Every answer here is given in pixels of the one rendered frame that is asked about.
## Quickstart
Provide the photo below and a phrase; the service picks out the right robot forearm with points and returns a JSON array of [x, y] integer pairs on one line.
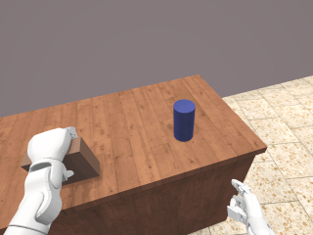
[[258, 226]]

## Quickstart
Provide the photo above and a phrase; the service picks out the sponge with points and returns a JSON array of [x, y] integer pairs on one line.
[[79, 159]]

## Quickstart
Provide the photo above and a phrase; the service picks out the table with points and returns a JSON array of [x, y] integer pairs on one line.
[[150, 183]]

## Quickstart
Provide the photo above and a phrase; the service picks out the left robot hand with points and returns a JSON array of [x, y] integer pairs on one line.
[[52, 144]]

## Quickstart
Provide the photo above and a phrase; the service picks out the left robot forearm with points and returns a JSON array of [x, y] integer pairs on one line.
[[41, 203]]

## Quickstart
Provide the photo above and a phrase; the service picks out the right robot hand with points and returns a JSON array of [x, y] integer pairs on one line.
[[241, 209]]

